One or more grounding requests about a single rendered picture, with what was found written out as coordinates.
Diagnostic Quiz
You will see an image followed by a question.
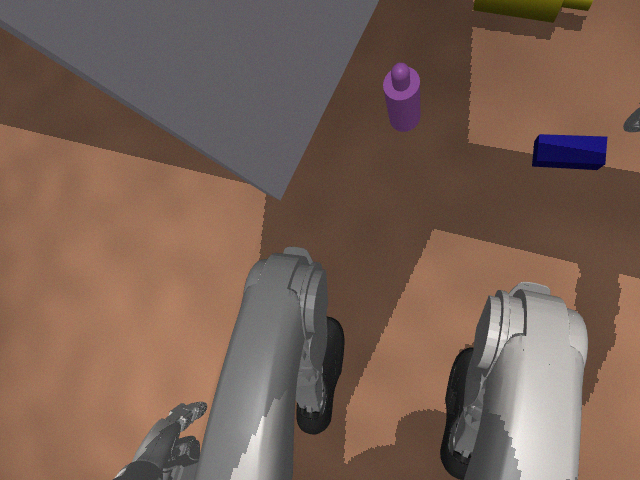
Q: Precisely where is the left robot foot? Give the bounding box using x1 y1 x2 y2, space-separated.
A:
296 317 344 434

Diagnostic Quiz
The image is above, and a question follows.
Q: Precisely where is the left robot hand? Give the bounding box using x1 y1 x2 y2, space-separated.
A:
131 402 207 480

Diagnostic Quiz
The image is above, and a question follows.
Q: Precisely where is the right robot hand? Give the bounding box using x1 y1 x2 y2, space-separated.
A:
623 103 640 132

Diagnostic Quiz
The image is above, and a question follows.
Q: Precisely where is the right robot foot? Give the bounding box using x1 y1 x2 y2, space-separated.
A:
440 347 474 480

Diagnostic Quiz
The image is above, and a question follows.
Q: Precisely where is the left robot arm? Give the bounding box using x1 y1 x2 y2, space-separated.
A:
113 461 163 480

